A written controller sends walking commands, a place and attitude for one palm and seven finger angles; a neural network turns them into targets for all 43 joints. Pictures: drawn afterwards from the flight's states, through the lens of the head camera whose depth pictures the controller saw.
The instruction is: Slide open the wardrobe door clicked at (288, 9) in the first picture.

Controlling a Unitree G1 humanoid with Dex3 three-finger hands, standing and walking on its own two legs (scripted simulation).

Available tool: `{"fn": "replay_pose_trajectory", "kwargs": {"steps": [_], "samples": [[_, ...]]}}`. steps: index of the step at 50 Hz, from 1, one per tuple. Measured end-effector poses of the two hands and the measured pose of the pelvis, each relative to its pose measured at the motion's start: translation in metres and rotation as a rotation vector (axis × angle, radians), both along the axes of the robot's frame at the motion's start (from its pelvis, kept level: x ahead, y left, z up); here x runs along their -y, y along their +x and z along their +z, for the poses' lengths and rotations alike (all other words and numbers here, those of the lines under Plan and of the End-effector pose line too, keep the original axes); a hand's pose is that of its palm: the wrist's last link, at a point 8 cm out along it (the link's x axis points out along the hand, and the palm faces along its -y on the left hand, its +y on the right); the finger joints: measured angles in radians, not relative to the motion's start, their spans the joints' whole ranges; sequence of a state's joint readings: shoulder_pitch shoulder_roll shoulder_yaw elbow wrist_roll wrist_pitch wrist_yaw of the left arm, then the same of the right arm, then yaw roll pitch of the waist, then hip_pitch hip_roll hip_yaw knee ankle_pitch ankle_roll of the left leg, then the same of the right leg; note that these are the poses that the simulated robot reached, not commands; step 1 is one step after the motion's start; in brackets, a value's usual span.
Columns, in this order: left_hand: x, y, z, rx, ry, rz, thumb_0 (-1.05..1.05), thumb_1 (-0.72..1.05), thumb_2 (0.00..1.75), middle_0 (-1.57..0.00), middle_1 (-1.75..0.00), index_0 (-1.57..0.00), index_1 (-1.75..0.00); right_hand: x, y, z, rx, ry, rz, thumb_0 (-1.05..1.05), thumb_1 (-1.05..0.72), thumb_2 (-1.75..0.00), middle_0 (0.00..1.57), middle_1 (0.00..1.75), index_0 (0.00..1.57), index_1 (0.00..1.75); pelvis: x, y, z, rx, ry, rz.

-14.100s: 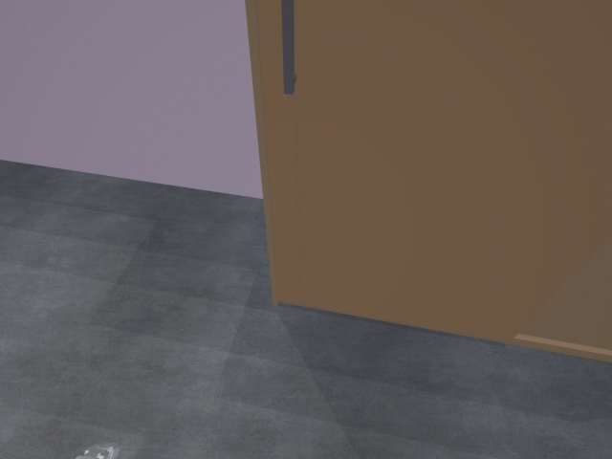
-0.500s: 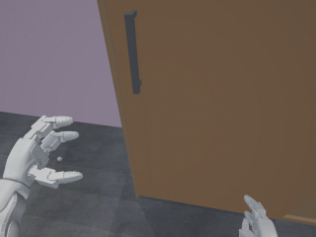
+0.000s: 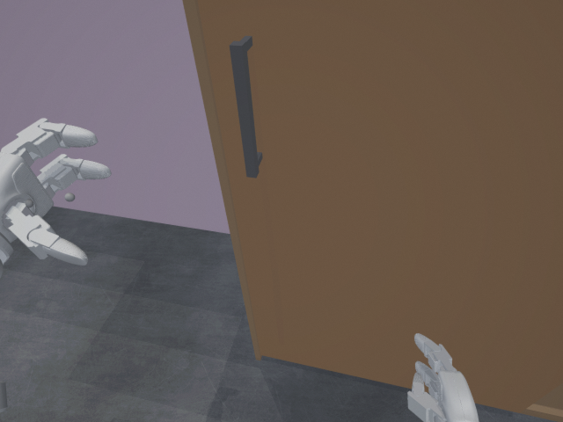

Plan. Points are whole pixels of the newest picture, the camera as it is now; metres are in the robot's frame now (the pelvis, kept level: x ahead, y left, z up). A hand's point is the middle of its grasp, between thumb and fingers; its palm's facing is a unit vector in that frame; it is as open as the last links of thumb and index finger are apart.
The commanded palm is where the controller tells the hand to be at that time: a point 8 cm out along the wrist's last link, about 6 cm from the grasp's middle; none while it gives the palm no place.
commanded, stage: raise the hand with hooked fingers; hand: left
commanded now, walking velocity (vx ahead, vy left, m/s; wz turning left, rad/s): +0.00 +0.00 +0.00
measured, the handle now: (249, 112) +0.49 +0.11 +0.23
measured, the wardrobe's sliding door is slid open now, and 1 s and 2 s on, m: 0.00 0.00 0.00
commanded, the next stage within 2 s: move the hooked fingers beside the handle in 0.56 s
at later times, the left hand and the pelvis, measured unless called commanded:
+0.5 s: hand (83, 171) +0.30 +0.27 +0.25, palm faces +0.00 -0.99 -0.16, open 14.0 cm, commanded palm +0.26 +0.32 +0.26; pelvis +0.02 +0.00 +0.00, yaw -1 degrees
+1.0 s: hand (106, 165) +0.32 +0.26 +0.24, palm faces -0.04 -0.99 -0.13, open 14.0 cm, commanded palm +0.29 +0.30 +0.25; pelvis +0.02 +0.00 +0.00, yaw -1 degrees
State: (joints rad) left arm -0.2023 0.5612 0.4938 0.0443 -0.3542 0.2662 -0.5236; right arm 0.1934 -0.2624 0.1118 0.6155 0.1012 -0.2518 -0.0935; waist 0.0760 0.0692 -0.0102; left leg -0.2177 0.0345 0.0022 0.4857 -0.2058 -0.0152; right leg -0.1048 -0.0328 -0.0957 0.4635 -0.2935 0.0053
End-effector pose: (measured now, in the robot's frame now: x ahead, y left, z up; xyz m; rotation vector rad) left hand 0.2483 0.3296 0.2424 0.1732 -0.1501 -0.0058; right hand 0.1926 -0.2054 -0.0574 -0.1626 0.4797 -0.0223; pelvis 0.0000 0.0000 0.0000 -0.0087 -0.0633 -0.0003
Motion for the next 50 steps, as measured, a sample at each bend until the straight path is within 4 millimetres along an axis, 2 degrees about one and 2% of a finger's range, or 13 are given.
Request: {"fn": "replay_pose_trajectory", "kwargs": {"steps": [7,15,29,39,50], "samples": [[-0.005,0.018,0.022,0.003,-0.005,-0.01,-0.01,-0.5,0.3,-0.3,-1.2,-0.3,-1.2,0.016,-0.001,-0.003,-0.023,-0.01,-0.025,0.02,-0.9,-0.9,0.2,0.3,0.21,0.3,0.002,0.005,0.0,-0.012,0.005,-0.005],[0.004,0.031,0.006,-0.046,-0.018,-0.042,-0.01,-0.5,0.3,-0.3,-1.2,-0.3,-1.2,0.029,0.004,0.001,-0.016,-0.02,-0.059,0.02,-0.9,-0.9,0.2,0.3,0.2,0.3,0.001,0.012,0.0,-0.025,0.009,-0.018],[0.0,0.033,0.012,-0.024,-0.01,-0.005,-0.01,-0.5,0.3,-0.3,-1.2,-0.3,-1.2,0.012,0.022,0.003,-0.003,0.001,-0.036,0.01,-0.9,-0.9,0.2,0.3,0.2,0.3,0.0,0.02,0.0,-0.026,0.009,-0.012],[0.0,0.033,0.01,-0.021,-0.022,-0.014,-0.01,-0.5,0.3,-0.3,-1.2,-0.3,-1.2,0.007,0.024,0.001,-0.011,0.005,-0.025,0.01,-0.9,-0.9,0.2,0.3,0.2,0.3,-0.002,0.021,-0.001,-0.028,0.009,-0.007],[0.019,0.053,0.007,-0.021,-0.04,-0.043,-0.01,-0.5,0.3,-0.3,-1.2,-0.3,-1.2,0.012,0.016,0.0,-0.022,-0.007,-0.053,0.01,-0.9,-0.9,0.2,0.3,0.2,0.3,-0.002,0.018,-0.001,-0.025,0.01,-0.009]]}}
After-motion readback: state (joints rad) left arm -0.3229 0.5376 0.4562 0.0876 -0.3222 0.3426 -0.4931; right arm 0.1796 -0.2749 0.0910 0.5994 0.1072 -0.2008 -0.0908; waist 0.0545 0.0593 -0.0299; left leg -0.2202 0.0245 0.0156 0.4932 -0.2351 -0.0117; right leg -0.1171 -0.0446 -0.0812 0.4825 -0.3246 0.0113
